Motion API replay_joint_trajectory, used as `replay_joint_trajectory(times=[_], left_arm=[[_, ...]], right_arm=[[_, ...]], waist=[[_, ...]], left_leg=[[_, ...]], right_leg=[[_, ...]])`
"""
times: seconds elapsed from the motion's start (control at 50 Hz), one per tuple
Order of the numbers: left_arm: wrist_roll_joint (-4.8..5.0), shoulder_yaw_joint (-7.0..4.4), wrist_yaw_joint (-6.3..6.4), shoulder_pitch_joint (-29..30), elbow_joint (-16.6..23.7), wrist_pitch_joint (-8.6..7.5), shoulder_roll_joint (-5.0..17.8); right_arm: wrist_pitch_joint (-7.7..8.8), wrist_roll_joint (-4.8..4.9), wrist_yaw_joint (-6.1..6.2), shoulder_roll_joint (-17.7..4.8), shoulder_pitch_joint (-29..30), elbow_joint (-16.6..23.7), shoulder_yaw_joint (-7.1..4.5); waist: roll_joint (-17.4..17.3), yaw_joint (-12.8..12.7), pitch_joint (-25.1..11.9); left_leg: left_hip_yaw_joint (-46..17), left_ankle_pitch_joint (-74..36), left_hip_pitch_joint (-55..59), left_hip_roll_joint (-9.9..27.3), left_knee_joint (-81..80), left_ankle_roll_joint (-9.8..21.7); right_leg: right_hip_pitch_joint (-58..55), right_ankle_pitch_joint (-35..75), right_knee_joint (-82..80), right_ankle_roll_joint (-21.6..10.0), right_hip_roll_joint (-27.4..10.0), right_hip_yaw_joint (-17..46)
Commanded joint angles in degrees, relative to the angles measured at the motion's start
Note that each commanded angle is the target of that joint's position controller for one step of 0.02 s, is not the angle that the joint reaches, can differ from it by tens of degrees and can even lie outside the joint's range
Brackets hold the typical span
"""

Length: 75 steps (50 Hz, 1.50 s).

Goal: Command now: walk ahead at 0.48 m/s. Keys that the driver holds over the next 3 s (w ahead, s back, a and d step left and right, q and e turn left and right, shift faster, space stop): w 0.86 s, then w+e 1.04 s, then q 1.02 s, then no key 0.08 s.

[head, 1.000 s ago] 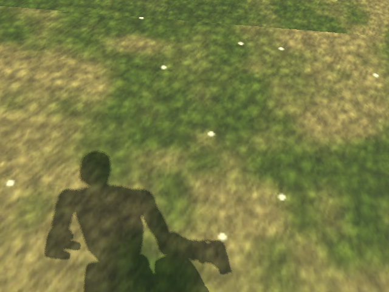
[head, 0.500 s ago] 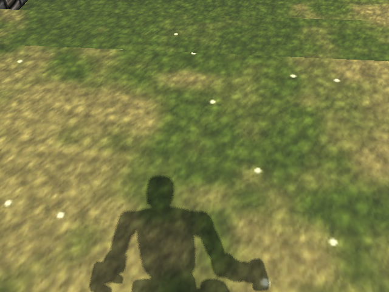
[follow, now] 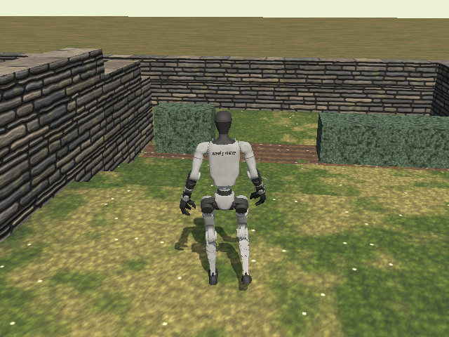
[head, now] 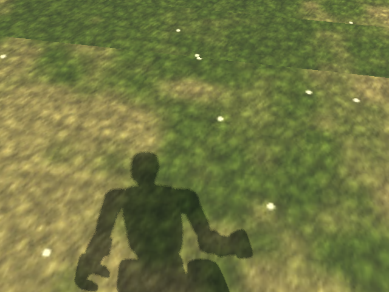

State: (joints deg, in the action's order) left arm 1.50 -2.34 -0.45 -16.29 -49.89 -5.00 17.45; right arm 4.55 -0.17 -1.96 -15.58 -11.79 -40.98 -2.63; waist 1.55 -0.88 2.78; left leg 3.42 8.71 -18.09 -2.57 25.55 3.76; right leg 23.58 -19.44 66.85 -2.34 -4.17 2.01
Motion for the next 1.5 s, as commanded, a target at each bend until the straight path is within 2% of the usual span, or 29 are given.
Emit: replay_joint_trajectory(times=[0.02, 0.12, 0.2, 0.28, 0.34, 0.38, 0.4, 0.42, 0.44, 0.46, 0.5, 0.58, 0.74, 0.86, 0.9, 0.92, 0.94, 0.96, 0.98, 1.0, 1.04, 1.06, 1.16, 1.26, 1.34, 1.42, 1.46, 1.48, 1.5], left_arm=[[-0.36, -1.21, 0.21, -2.67, 3.0, 0.23, 4.08], [-1.49, -0.91, 0.33, 6.37, 6.29, 0.94, 3.08], [-1.16, -0.13, -0.71, 14.48, 8.53, -0.21, 1.71], [-0.63, -0.07, -2.02, 19.89, 11.19, -0.72, 2.35], [-0.64, -0.64, -2.7, 18.01, 11.52, -0.99, 4.06], [-0.77, -2.57, -2.15, 6.35, 8.36, -1.0, 7.42], [-1.24, -3.83, -1.53, -3.94, 6.06, -0.85, 11.02], [-1.76, -5.14, -1.41, -8.97, 5.0, -0.45, 16.33], [-0.88, -3.7, -1.5, -9.53, 4.95, -0.36, 11.09], [-0.8, -2.83, -1.4, -5.27, 5.46, -0.39, 8.97], [-1.53, -1.92, -1.42, 2.06, 6.57, -0.39, 5.93], [-1.77, -1.79, -1.54, 4.16, 5.81, -1.7, 5.1], [-0.82, -2.39, 0.1, -2.31, 2.27, -0.64, 7.98], [-0.24, -2.99, 0.65, -5.79, -0.41, 1.34, 9.17], [-0.11, -3.21, 0.85, -4.61, -0.43, 1.87, 9.9], [-0.25, -2.87, 0.89, -3.53, -0.17, 2.14, 9.23], [-1.2, -1.69, 0.89, -3.39, 1.16, 1.98, 6.49], [-1.15, 0.21, 0.6, -10.35, 2.36, 0.88, -0.28], [-0.06, -0.58, 0.34, -8.81, 1.28, -0.17, 3.72], [1.49, -1.89, 0.18, -4.42, 2.7, -0.57, 7.74], [0.69, -2.1, 0.56, 0.41, 3.8, -0.31, 6.67], [0.4, -2.52, 0.73, -0.64, 3.31, 0.57, 6.11], [0.11, -2.34, 0.88, 0.07, 4.57, 3.38, 2.28], [-0.35, -1.68, -0.77, 8.13, 7.58, 2.64, 0.65], [-0.34, -1.28, -2.1, 14.89, 11.2, 2.65, 0.3], [-0.25, -2.55, -3.0, 13.18, 13.21, 3.05, 2.8], [0.08, -5.2, -2.47, -0.17, 10.34, 3.32, 7.08], [0.14, -7.36, -1.26, -9.62, 7.97, 3.9, 11.92], [0.48, -8.0, -0.86, -7.5, 8.31, 3.55, 17.83]], right_arm=[[1.7, 0.07, 0.03, -6.23, -0.88, 2.14, -1.85], [1.89, 0.25, 0.97, -8.0, -3.91, -0.7, -2.31], [1.17, 0.78, 1.66, -9.66, -7.47, -2.61, -2.6], [-0.01, 1.25, 1.91, -10.26, -11.34, -5.18, -2.86], [-1.0, 1.41, 2.35, -11.08, -10.97, -6.0, -3.23], [-1.77, 1.06, 2.61, -10.99, -9.29, -5.82, -2.99], [-1.81, 0.2, 2.87, -8.78, -9.87, -4.7, -1.87], [-0.59, 0.23, 2.18, -1.91, -17.53, -3.6, 0.15], [0.69, 1.0, 2.01, -5.18, -14.63, -4.41, -0.39], [1.47, 2.66, 1.66, -9.08, -9.56, -2.65, -1.55], [1.64, 1.67, 1.98, -8.48, -3.86, -1.27, -1.47], [-0.8, 0.82, 2.33, -5.45, -7.03, -2.53, -1.36], [0.2, 0.7, 1.4, -2.86, 8.32, 1.51, -0.27], [1.1, 1.17, -0.53, -4.38, 13.88, 4.35, -0.43], [1.38, 0.93, -0.47, -6.36, 9.06, 3.39, -1.39], [1.49, 0.77, -0.05, -8.55, 0.98, 1.01, -2.68], [1.42, 0.02, 0.64, -12.25, -9.35, -1.17, -3.98], [0.91, -0.77, 0.99, -17.42, -13.75, -2.09, -5.23], [0.73, -0.22, 1.0, -12.06, -14.19, -1.83, -3.81], [0.74, 0.04, 1.18, -9.37, -10.39, -1.7, -2.86], [1.02, -0.14, 1.12, -6.19, -3.59, -1.6, -2.0], [1.56, -0.45, 1.03, -4.55, -1.4, -1.63, -1.57], [2.82, -0.85, 1.41, -6.02, 0.27, -3.91, -2.52], [1.97, -0.52, 2.56, -8.08, -1.34, -5.42, -3.12], [0.46, 0.48, 2.87, -9.69, -5.21, -7.26, -3.82], [-1.37, 1.49, 3.27, -12.15, -4.17, -7.27, -4.66], [-2.22, 1.94, 3.49, -12.66, -2.21, -6.66, -4.64], [-1.87, 0.94, 3.63, -10.77, -2.69, -5.82, -3.85], [-0.35, -1.16, 2.88, -1.77, -7.57, -2.62, -1.21]], waist=[[-6.03, -0.5, -4.51], [-3.9, 0.81, 0.23], [-3.61, 4.0, 1.41], [-4.01, 5.42, 2.3], [-5.64, 3.24, 0.42], [-6.06, -3.18, -7.14], [-2.98, -6.93, -15.63], [11.29, -3.9, -23.73], [10.99, -5.99, -25.81], [7.87, -5.47, -16.25], [1.06, -2.07, -6.27], [2.97, 2.05, -4.14], [1.2, -2.76, 0.13], [2.14, -3.14, 1.26], [3.13, 0.39, -1.64], [2.29, 4.73, -6.61], [-0.91, 8.77, -15.25], [-14.85, 6.2, -23.17], [-14.88, 8.03, -25.42], [-11.37, 7.73, -15.92], [-6.61, 4.53, -6.77], [-7.58, 2.61, -5.08], [-5.56, 0.26, -1.23], [-4.12, 2.84, 0.84], [-3.24, 5.29, 3.01], [-5.98, 1.99, -0.31], [-5.85, -5.93, -7.67], [-0.79, -9.69, -12.71], [14.28, -1.97, -15.97]], left_leg=[[-17.72, -3.45, 9.58, 15.04, -17.11, 10.28], [-11.51, -6.87, 8.65, 13.95, -20.25, 10.33], [-7.15, -7.53, 9.83, 12.53, -20.03, 8.36], [-7.84, -9.18, 18.07, 15.81, -16.57, 7.82], [-8.37, -18.33, 23.37, 17.64, -11.6, 6.21], [-5.34, -35.19, 21.99, 14.13, 2.68, 3.96], [-3.19, -25.81, 12.09, 11.23, 18.03, 1.93], [-2.18, 4.72, -13.14, 0.84, 40.86, -2.76], [-10.66, 23.82, -20.72, -0.27, 48.52, -2.49], [-10.88, 20.93, -25.97, 3.06, 51.1, -1.68], [-7.83, 11.85, -23.28, 8.38, 44.64, -1.45], [-7.5, 5.5, -15.85, 11.08, 37.63, -3.07], [-4.13, -14.85, -18.01, 8.88, 11.35, -4.67], [-4.31, -7.99, -19.17, 6.92, 3.7, -1.67], [-2.87, -4.22, -10.21, 4.57, 2.03, -0.06], [-1.56, -5.59, 1.51, 3.19, 0.47, 1.44], [-8.09, -7.5, 19.57, 10.13, 3.7, 4.47], [-33.46, 3.06, 40.87, 24.85, 0.15, 12.46], [-43.5, 9.27, 40.63, 26.84, -6.35, 13.28], [-34.53, 9.9, 33.74, 25.09, -7.54, 10.48], [-21.81, 3.45, 19.15, 20.71, -11.31, 7.77], [-17.08, 0.56, 14.64, 18.73, -13.43, 6.72], [-5.09, -9.56, 9.14, 17.72, -18.53, 7.32], [3.82, -12.0, 12.02, 16.11, -19.46, 5.75], [6.35, -14.78, 19.97, 18.74, -17.36, 5.32], [9.07, -40.26, 25.54, 19.83, -6.68, 3.09], [11.18, -48.25, 20.96, 17.19, 12.15, 0.74], [11.27, -32.27, 7.61, 14.6, 29.23, -2.1], [6.04, 22.33, -18.38, 2.37, 48.98, -5.74]], right_leg=[[9.6, 5.03, -0.94, 0.69, -4.89, 2.35], [16.34, 17.0, -15.16, 3.46, -5.27, 1.61], [12.84, 26.94, -29.3, 3.34, -2.41, -1.24], [14.56, 24.15, -35.43, 1.65, -0.97, -0.93], [10.98, 17.17, -37.82, -0.71, 0.66, -1.72], [-5.74, 16.06, -39.45, -3.49, 4.37, -5.13], [-23.36, 18.54, -36.34, -6.56, -2.12, 1.56], [-45.85, 5.83, -39.89, -16.15, -16.38, 29.38], [-46.96, -1.27, -48.62, -16.33, -17.93, 41.34], [-40.04, -2.96, -49.86, -13.52, -16.51, 33.1], [-23.25, 6.22, -52.71, -11.4, -12.24, 20.43], [-12.74, 17.07, -58.26, -11.8, -8.55, 10.57], [-16.57, 20.7, -60.28, -9.32, -5.85, 1.34], [-27.69, 25.63, -54.51, -8.22, -10.91, 3.09], [-27.91, 37.43, -48.21, -7.01, -10.33, 3.65], [-25.33, 43.05, -39.17, -5.64, -7.48, 1.93], [-15.0, 33.51, -24.24, -3.7, -4.24, 0.04], [8.79, 3.11, -2.41, 0.6, 5.88, -2.76], [15.26, -13.47, 5.98, 0.64, 6.05, 5.5], [19.57, -10.23, 8.55, 0.2, 3.04, 6.02], [17.18, -1.55, 3.46, 0.41, -1.62, 3.91], [13.88, 1.26, 1.17, 0.52, -3.2, 4.44], [14.36, 9.61, -4.86, 2.19, -4.16, 4.77], [14.09, 22.53, -21.58, 2.03, -3.11, 0.51], [16.73, 20.62, -28.49, 0.39, -2.29, -2.48], [9.93, 10.39, -30.16, -3.28, 2.45, -7.48], [-8.75, 10.88, -33.88, -6.77, 7.48, -9.44], [-26.16, 11.63, -35.92, -9.77, 3.45, -0.26], [-43.2, 3.46, -41.26, -19.94, -10.69, 31.96]])
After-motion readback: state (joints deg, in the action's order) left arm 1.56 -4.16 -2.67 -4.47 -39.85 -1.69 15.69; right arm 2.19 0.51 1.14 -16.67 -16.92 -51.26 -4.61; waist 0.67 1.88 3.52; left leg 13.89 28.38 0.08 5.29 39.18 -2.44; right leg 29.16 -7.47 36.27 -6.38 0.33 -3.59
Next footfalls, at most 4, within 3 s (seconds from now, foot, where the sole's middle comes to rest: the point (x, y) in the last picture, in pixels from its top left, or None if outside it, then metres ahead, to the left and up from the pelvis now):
0.40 right None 0.41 -0.15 -0.77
0.94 left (178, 223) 0.71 0.09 -0.77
1.48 right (250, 170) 0.95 -0.20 -0.77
1.94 left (231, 108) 1.31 -0.14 -0.77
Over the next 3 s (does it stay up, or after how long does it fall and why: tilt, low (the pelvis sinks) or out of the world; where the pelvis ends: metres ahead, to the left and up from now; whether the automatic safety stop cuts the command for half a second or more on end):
stays up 1.27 -0.16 0.01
